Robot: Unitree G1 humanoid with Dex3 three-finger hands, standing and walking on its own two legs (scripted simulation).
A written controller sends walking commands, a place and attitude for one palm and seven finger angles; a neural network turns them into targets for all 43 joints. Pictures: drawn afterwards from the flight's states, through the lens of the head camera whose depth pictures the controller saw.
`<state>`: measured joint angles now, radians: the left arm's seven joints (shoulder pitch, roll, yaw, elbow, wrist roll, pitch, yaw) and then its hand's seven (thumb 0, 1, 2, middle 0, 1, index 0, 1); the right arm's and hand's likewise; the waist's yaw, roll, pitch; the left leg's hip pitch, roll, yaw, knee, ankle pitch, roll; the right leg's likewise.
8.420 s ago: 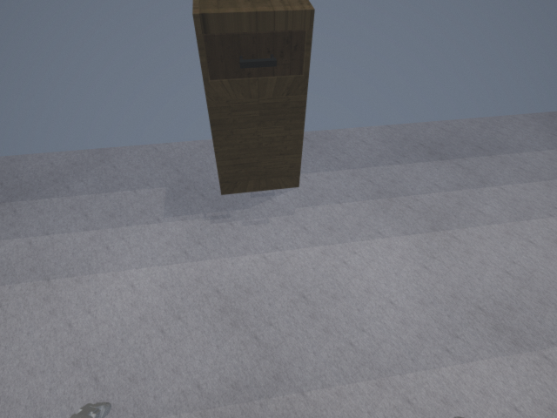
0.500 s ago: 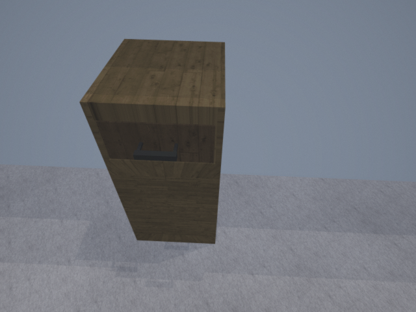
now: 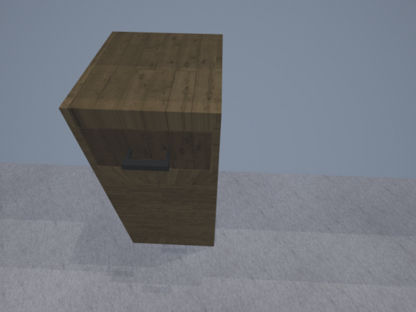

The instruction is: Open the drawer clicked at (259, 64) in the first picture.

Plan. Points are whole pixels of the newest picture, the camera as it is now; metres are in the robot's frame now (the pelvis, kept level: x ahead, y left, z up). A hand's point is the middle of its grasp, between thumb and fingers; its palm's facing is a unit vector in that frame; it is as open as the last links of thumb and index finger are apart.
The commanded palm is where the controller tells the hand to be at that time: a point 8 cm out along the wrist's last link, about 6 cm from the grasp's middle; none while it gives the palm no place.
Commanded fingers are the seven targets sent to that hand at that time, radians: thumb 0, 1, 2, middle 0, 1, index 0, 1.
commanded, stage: come to a stop and stand still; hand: left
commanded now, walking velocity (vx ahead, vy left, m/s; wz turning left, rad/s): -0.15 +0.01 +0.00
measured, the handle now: (147, 159) +0.51 +0.20 -0.07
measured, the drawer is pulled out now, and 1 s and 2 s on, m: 0.00 0.00 0.00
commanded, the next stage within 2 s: look again from close up in 0.82 s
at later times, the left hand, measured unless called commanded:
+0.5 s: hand out of the picture +0.01 +0.20 -0.16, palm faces +0.03 -0.98 -0.21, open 7.4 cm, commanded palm none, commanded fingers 0.00 0.90 0.90 -0.20 -0.30 -0.20 -0.30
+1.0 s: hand out of the picture -0.13 +0.19 -0.17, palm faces +0.05 -0.98 -0.18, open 7.4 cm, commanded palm none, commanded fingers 0.00 0.90 0.90 -0.20 -0.30 -0.20 -0.30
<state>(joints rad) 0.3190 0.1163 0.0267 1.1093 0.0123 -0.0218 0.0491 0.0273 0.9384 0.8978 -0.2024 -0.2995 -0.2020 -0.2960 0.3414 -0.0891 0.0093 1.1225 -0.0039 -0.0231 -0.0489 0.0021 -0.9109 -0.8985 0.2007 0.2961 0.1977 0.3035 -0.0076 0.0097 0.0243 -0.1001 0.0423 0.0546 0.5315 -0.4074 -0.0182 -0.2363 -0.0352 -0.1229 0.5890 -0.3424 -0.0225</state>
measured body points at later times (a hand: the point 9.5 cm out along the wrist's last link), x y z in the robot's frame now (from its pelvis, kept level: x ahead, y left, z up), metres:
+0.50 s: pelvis -0.07 +0.02 +0.00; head -0.09 +0.03 +0.45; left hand +0.01 +0.26 -0.14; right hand -0.02 -0.23 -0.13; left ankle -0.09 +0.13 -0.73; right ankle -0.02 -0.10 -0.73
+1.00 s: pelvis -0.08 +0.03 +0.01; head -0.08 +0.03 +0.46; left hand -0.13 +0.25 -0.15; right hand -0.11 -0.18 -0.15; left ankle -0.09 +0.13 -0.73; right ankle -0.02 -0.10 -0.73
